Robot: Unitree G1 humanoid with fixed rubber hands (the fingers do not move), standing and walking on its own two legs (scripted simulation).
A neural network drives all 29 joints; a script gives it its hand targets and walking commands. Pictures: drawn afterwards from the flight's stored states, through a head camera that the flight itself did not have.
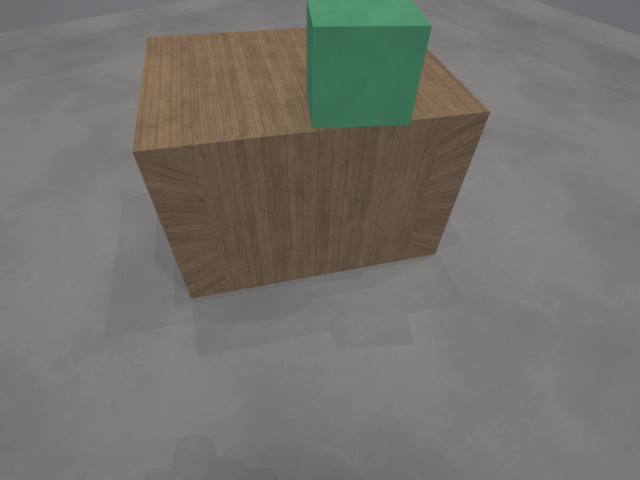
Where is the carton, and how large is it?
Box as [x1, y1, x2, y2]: [307, 0, 431, 127]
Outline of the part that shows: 307,0 307,99 312,127 409,124 431,25 412,0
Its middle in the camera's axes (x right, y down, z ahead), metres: +0.10 -0.45 +1.04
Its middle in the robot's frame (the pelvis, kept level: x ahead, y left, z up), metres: +1.10 -0.12 +0.01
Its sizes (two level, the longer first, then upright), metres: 0.274 0.184 0.259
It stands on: a pedestal, 0.67 m high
